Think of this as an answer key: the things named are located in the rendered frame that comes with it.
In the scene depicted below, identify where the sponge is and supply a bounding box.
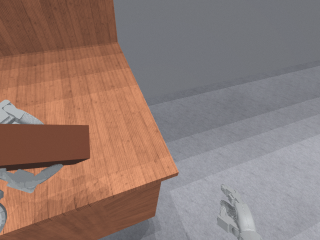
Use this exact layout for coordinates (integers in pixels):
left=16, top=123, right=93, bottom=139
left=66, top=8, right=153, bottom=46
left=0, top=124, right=91, bottom=171

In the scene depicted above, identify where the left robot hand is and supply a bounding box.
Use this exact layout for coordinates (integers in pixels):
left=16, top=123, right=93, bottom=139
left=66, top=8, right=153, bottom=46
left=0, top=99, right=63, bottom=193

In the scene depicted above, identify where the robot right forearm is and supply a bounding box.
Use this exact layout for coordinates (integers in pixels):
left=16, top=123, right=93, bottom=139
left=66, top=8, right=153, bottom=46
left=238, top=230, right=263, bottom=240

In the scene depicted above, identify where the right robot hand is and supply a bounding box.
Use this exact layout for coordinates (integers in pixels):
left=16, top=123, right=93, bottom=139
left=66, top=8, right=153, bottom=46
left=217, top=184, right=257, bottom=239

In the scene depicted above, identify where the table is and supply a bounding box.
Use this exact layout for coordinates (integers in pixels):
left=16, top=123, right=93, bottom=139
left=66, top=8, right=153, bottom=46
left=0, top=0, right=179, bottom=240

